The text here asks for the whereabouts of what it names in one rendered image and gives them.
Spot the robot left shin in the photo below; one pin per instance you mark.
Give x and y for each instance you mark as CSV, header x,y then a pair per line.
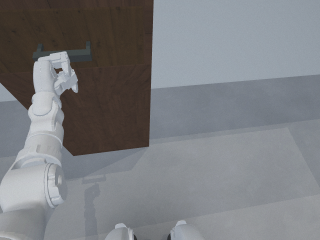
x,y
120,225

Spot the left robot upper arm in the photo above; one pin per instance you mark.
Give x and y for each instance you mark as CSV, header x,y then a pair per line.
x,y
29,196

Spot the cabinet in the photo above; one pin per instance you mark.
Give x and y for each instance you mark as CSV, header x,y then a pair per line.
x,y
111,111

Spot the left robot forearm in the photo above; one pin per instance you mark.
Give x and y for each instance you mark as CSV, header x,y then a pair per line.
x,y
45,137

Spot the robot left hand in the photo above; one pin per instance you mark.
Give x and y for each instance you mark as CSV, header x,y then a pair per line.
x,y
45,78

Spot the left robot thigh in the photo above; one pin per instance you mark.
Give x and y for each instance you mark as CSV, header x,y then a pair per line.
x,y
121,233

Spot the drawer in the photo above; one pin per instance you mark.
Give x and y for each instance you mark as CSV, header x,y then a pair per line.
x,y
116,35

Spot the handle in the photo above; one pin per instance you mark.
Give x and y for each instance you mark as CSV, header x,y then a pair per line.
x,y
77,55

